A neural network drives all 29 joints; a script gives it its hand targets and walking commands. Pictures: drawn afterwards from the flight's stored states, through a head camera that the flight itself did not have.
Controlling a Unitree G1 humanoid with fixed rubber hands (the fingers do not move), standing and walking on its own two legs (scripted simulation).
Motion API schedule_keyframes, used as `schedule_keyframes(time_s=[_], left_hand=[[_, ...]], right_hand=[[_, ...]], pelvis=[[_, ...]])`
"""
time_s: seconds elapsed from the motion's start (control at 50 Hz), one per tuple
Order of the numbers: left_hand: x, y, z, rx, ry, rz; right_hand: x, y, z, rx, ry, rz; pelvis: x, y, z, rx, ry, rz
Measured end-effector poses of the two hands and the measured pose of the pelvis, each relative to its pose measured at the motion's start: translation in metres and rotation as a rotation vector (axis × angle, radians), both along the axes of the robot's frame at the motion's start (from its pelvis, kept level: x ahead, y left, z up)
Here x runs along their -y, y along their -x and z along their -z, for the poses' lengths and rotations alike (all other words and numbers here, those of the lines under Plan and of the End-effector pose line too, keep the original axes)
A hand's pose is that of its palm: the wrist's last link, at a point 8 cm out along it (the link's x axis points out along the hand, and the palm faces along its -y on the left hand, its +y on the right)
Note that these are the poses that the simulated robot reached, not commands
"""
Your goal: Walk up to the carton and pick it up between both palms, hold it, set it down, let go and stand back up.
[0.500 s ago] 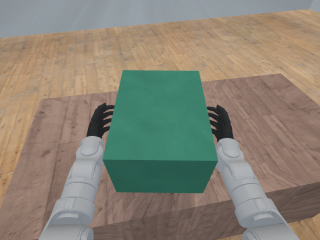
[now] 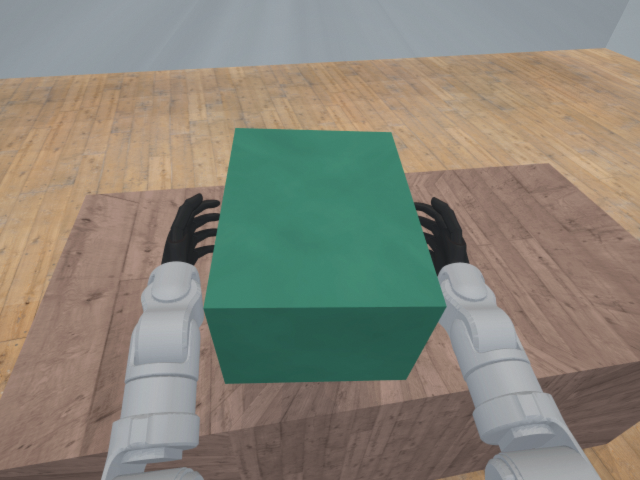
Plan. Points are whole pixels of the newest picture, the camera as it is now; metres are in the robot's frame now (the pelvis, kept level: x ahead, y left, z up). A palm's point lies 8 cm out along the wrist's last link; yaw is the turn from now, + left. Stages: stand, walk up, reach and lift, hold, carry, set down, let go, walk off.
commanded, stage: reach and lift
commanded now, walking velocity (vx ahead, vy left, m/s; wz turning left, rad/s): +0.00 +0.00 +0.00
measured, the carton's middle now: (315, 246) +0.41 -0.01 +0.10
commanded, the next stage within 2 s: hold in 1.04 s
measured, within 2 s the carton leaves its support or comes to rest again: neither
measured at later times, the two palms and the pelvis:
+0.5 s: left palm (176, 248) +0.37 +0.16 +0.15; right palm (444, 245) +0.36 -0.17 +0.15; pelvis +0.00 +0.00 +0.00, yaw +1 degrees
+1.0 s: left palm (174, 243) +0.36 +0.16 +0.16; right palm (448, 239) +0.36 -0.17 +0.16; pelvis +0.01 +0.00 +0.00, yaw +1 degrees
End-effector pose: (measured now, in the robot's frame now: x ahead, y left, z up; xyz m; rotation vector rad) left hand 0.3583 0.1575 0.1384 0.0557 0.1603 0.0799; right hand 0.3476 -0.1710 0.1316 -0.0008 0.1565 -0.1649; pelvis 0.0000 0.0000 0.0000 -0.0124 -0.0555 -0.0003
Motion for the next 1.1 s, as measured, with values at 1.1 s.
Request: schedule_keyframes(time_s=[1.1], left_hand=[[-0.004, -0.002, -0.03, 0.016, 0.006, -0.015]], right_hand=[[-0.004, -0.011, -0.031, 0.029, -0.007, -0.025]], pelvis=[[0.002, -0.004, 0.0, 0.034, 0.0, -0.008]])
